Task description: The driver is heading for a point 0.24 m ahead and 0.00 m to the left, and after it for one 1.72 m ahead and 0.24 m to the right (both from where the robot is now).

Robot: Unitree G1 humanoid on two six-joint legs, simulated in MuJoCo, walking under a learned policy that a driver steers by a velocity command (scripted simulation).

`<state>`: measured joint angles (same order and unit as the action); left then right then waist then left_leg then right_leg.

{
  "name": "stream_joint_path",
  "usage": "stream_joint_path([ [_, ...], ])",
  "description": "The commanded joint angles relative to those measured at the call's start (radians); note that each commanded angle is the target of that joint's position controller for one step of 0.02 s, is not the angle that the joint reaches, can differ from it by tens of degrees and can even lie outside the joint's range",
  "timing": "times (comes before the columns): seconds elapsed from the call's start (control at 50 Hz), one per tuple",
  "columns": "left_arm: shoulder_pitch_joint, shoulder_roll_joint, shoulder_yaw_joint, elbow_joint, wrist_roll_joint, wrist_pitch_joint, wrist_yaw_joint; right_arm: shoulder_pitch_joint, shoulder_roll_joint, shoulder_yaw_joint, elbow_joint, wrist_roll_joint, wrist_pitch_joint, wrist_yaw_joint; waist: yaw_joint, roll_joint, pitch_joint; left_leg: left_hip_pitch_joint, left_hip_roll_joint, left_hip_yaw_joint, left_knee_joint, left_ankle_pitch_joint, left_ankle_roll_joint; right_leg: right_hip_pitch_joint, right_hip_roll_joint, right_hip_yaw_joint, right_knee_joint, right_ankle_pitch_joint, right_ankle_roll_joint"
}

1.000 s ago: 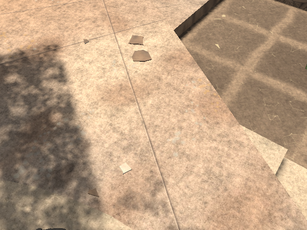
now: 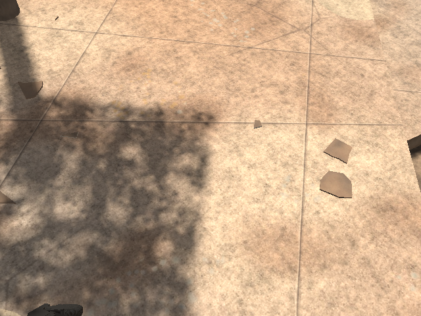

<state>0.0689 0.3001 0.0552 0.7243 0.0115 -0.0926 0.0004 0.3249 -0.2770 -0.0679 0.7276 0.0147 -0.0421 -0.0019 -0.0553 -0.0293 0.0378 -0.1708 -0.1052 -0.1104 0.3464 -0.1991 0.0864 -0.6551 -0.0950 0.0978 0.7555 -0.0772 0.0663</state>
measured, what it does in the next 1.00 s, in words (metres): walks ahead: right foot, then left foot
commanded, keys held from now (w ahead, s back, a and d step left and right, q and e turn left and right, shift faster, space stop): q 0.06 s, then no key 0.46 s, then e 0.48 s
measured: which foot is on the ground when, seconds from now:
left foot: down 0.00-0.18, up 0.20-0.46, down 0.48-0.84, up 0.86-1.00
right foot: up 0.00-0.14, down 0.16-1.00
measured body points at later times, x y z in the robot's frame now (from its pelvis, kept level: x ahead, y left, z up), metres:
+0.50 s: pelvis +0.18 -0.05 -0.01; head +0.20 -0.04 +0.43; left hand +0.27 +0.22 -0.14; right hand +0.34 -0.29 -0.12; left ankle +0.18 +0.10 -0.75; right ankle +0.25 -0.15 -0.75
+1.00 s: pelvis +0.21 -0.05 -0.01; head +0.25 -0.07 +0.44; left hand +0.35 +0.23 -0.11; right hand +0.34 -0.34 -0.12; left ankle +0.18 +0.11 -0.67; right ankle +0.25 -0.14 -0.75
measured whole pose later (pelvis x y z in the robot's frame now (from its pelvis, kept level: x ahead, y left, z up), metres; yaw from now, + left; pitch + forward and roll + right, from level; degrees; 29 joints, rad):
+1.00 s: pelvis +0.21 -0.05 -0.01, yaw -3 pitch +2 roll +2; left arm 0.17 0.29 0.06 0.75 -0.01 0.01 0.00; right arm 0.17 -0.29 -0.09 0.69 -0.01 0.02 -0.08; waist 0.02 0.01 0.05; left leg -0.49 -0.03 -0.07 1.09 -0.50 -0.07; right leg -0.37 0.07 0.10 0.54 -0.21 -0.06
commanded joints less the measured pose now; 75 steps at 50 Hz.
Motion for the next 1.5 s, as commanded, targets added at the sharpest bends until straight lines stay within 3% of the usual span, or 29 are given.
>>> stream_joint_path([
  [0.02,-0.094,0.05,0.006,-0.08,-0.008,-0.014,-0.008,-0.002,-0.184,-0.051,-0.058,0.005,-0.006,-0.016,-0.009,0.114,-0.027,-0.111,0.184,-0.144,-0.09,0.191,0.131,0.163,0.083,-0.057,-0.17,0.164,0.011],
  [0.14,0.029,0.108,0.035,-0.054,0.01,-0.036,-0.022,-0.019,-0.135,-0.042,-0.059,0.001,0.023,-0.036,0.067,0.153,-0.108,0.036,0.183,-0.225,0.209,0.367,0.034,0.335,0.1,-0.049,-0.333,0.192,-0.076],
  [0.16,0.094,0.143,0.041,-0.051,0.029,-0.042,-0.017,-0.012,-0.091,-0.027,-0.076,-0.009,0.019,-0.034,0.091,0.101,-0.196,-0.009,0.124,-0.187,0.365,0.294,-0.007,0.508,0.008,0.008,-0.317,0.408,-0.121],
  [0.18,0.163,0.193,0.046,-0.053,0.051,-0.037,-0.011,0.116,-0.038,-0.008,-0.077,-0.021,0.013,-0.034,0.06,-0.113,-0.33,-0.237,0.015,-0.109,0.66,-0.198,-0.074,0.821,-0.226,0.257,-0.245,0.775,-0.26],
  [0.2,0.214,0.188,0.052,-0.018,0.018,-0.016,-0.019,0.242,-0.076,-0.005,-0.063,-0.003,0.01,-0.027,0.039,-0.302,-0.446,-0.386,-0.013,-0.081,0.884,-0.531,-0.114,0.931,-0.37,0.549,-0.285,0.637,-0.404],
  [0.22,0.17,0.13,0.037,-0.04,-0.005,-0.004,-0.021,0.205,-0.155,-0.024,-0.037,0.009,0.021,-0.026,0.059,-0.159,-0.374,-0.435,0.039,-0.114,0.97,-0.468,-0.134,0.84,-0.324,0.524,-0.335,0.366,-0.378],
  [0.24,0.117,0.088,0.021,-0.051,-0.001,0.009,-0.019,0.089,-0.175,-0.031,-0.05,0.009,0.038,-0.03,0.077,-0.08,-0.266,-0.463,0.066,-0.074,0.981,-0.404,-0.145,0.733,-0.265,0.397,-0.356,0.226,-0.328],
  [0.3,-0.007,0.04,-0.007,-0.038,0.019,0.028,-0.021,0.006,-0.109,-0.019,-0.068,-0.01,0.078,-0.038,0.021,-0.083,-0.111,-0.304,0.14,-0.016,0.719,-0.314,-0.153,0.402,-0.127,0.171,-0.441,0.164,-0.264],
  [0.38,0.002,0.079,0.008,-0.005,0.01,0.039,-0.014,0.012,-0.054,0.004,-0.046,-0.018,0.067,-0.035,0.029,-0.119,-0.178,-0.116,0.134,0.054,0.414,-0.181,-0.154,0.395,-0.103,0.075,-0.428,0.339,-0.291],
  [0.46,-0.002,0.061,-0.006,0.016,-0.009,0.059,-0.013,-0.018,-0.063,0.002,-0.033,-0.03,0.076,-0.025,0.014,-0.082,-0.15,0.055,0.12,0.077,0.137,0.048,-0.109,0.322,-0.071,0.063,-0.429,-0.086,-0.231],
  [0.5,0.05,0.025,-0.023,0.036,0.012,0.054,-0.023,-0.075,-0.129,-0.004,-0.074,-0.049,0.077,-0.031,0.052,0.028,-0.101,0.088,0.245,-0.061,0.072,0.121,-0.049,0.243,0.007,0.017,-0.384,-0.341,-0.124],
  [0.52,0.087,0.016,-0.021,0.042,0.009,0.055,-0.021,-0.102,-0.153,-0.013,-0.05,-0.04,0.076,-0.031,0.102,0.164,-0.069,-0.061,0.227,-0.056,0.069,-0.106,-0.02,0.322,0.072,-0.064,-0.372,-0.313,-0.087],
  [0.56,0.046,0.048,-0.016,0.057,0.001,0.062,-0.015,-0.112,-0.074,0.003,-0.051,-0.049,0.059,-0.026,0.059,0.124,-0.015,-0.116,0.179,-0.007,0.053,-0.207,-0.056,0.344,0.072,-0.052,-0.338,-0.242,-0.079],
  [0.66,0.031,0.082,0.006,0.039,-0.02,0.069,-0.006,-0.06,-0.135,-0.027,-0.05,-0.026,0.039,-0.052,0.035,0.098,-0.049,-0.015,0.201,0.02,0.136,0.066,-0.046,0.258,0.091,-0.032,-0.22,-0.033,-0.117],
  [0.8,0.087,0.063,0.027,0.014,-0.02,0.101,-0.029,-0.125,-0.148,-0.048,-0.09,-0.013,0.058,-0.084,0.066,0.171,-0.103,-0.023,0.394,-0.064,0.155,0.294,0.051,0.239,0.095,-0.084,-0.037,-0.167,-0.115],
  [0.82,0.1,0.074,0.032,0.013,-0.02,0.105,-0.03,-0.137,-0.147,-0.05,-0.093,-0.011,0.058,-0.085,0.073,0.137,-0.099,-0.068,0.366,-0.02,0.191,0.241,0.022,0.287,0.088,-0.067,-0.083,-0.091,-0.134],
  [0.84,0.099,0.127,0.048,0.005,-0.018,0.106,-0.025,-0.118,-0.135,-0.05,-0.098,-0.019,0.057,-0.084,0.055,0.006,-0.089,-0.128,0.277,0.08,0.297,0.133,-0.039,0.331,0.042,0.044,-0.187,0.098,-0.174],
  [0.86,0.127,0.188,0.066,0.0,-0.013,0.106,-0.018,-0.155,-0.108,-0.045,-0.12,-0.028,0.057,-0.082,0.069,-0.178,-0.088,-0.277,0.117,0.192,0.494,-0.07,-0.13,0.421,-0.067,0.307,-0.326,0.195,-0.283],
  [0.88,0.215,0.207,0.065,0.006,0.008,0.097,-0.021,-0.227,-0.083,-0.034,-0.147,-0.029,0.056,-0.083,0.139,-0.257,-0.122,-0.454,0.04,0.094,0.706,-0.474,-0.147,0.565,-0.181,0.528,-0.425,0.242,-0.395],
  [0.9,0.203,0.197,0.055,-0.004,0.014,0.078,-0.021,-0.188,-0.083,-0.033,-0.137,-0.021,0.053,-0.077,0.121,-0.163,-0.174,-0.484,0.067,-0.007,0.843,-0.488,-0.139,0.611,-0.206,0.529,-0.413,0.234,-0.403],
  [0.94,0.095,0.175,0.052,-0.037,-0.017,0.071,-0.007,-0.148,-0.109,-0.042,-0.105,-0.017,0.051,-0.075,0.071,-0.034,-0.145,-0.494,0.099,-0.02,0.854,-0.357,-0.143,0.561,-0.151,0.399,-0.379,0.222,-0.335],
  [1.06,0.076,0.16,0.056,-0.057,-0.026,0.118,0.035,-0.162,-0.062,-0.026,-0.099,-0.01,0.03,-0.059,0.071,-0.092,-0.151,-0.322,0.069,0.019,0.514,-0.206,-0.176,0.488,-0.039,0.316,-0.4,0.078,-0.274],
  [1.2,0.029,0.161,0.068,-0.094,-0.046,0.146,0.035,-0.093,-0.092,-0.04,-0.075,0.0,0.005,-0.021,0.033,-0.141,-0.12,-0.061,0.046,0.041,0.077,-0.024,-0.128,0.387,0.003,0.419,-0.382,-0.063,-0.226],
  [1.22,0.049,0.138,0.062,-0.095,-0.049,0.146,0.037,-0.075,-0.12,-0.05,-0.069,-0.008,0.005,-0.022,0.033,-0.106,-0.124,0.033,0.111,0.008,0.011,0.029,-0.1,0.318,0.046,0.387,-0.336,-0.16,-0.182],
  [1.24,0.102,0.084,0.049,-0.092,-0.037,0.146,0.034,-0.068,-0.185,-0.062,-0.083,-0.028,0.012,-0.029,0.063,0.088,-0.147,0.124,0.329,-0.192,-0.041,0.043,-0.017,0.203,0.147,0.253,-0.118,-0.395,-0.12],
  [1.26,0.085,0.116,0.065,-0.121,-0.04,0.131,0.034,-0.109,-0.235,-0.07,-0.097,-0.073,0.016,-0.022,0.077,0.31,-0.084,0.015,0.48,-0.415,-0.098,0.131,0.13,0.055,0.261,0.096,0.104,-0.551,-0.073],
  [1.3,0.13,0.201,0.096,-0.077,-0.028,0.128,0.032,-0.222,-0.131,-0.041,-0.135,-0.06,0.008,-0.028,0.106,0.174,-0.055,-0.062,0.435,-0.285,-0.082,0.096,0.136,0.073,0.174,0.092,0.372,-0.442,-0.028],
  [1.34,0.166,0.147,0.085,-0.043,-0.022,0.147,0.038,-0.244,-0.097,-0.026,-0.135,-0.026,0.01,-0.033,0.1,0.146,-0.04,-0.042,0.347,-0.161,-0.056,0.1,0.096,0.056,0.176,0.077,0.475,-0.349,0.007],
  [1.5,0.064,0.043,0.026,-0.103,-0.02,0.135,0.017,-0.151,-0.143,-0.029,-0.091,-0.02,0.033,-0.029,0.02,0.23,-0.087,0.039,0.327,-0.054,-0.002,0.255,0.134,0.264,0.102,-0.072,-0.002,-0.382,0.034],
])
